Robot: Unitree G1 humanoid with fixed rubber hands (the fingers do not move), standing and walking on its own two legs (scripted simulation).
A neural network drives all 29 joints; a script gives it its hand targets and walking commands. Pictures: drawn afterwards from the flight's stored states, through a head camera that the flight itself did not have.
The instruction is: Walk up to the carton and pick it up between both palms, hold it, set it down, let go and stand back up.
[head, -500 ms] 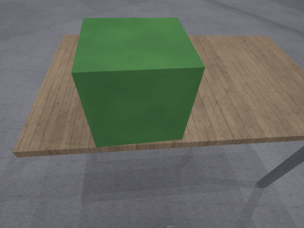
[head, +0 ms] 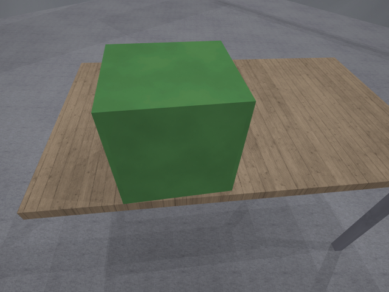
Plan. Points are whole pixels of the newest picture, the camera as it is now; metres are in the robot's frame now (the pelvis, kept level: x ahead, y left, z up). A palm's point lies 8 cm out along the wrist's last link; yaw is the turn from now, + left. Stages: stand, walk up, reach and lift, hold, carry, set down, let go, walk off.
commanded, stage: walk up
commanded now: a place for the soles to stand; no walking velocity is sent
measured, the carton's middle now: (172, 121) +0.52 +0.06 +0.07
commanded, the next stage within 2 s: reach and lift in 0.50 s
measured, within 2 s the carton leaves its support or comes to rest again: neither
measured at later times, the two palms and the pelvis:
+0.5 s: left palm out of the picture +0.08 +0.24 -0.13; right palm out of the picture +0.04 -0.24 -0.14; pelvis +0.01 +0.00 +0.00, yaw +1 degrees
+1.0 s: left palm out of the picture +0.12 +0.25 -0.10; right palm out of the picture +0.16 -0.23 -0.12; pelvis +0.02 -0.04 -0.01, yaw +6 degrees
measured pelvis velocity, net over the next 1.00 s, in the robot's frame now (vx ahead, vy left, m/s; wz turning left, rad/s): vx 0.02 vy -0.04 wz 0.11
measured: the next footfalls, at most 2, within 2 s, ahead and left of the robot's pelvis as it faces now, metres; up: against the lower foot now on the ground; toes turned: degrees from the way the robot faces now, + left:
none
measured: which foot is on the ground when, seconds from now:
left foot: down 0.00-1.00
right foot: down 0.00-1.00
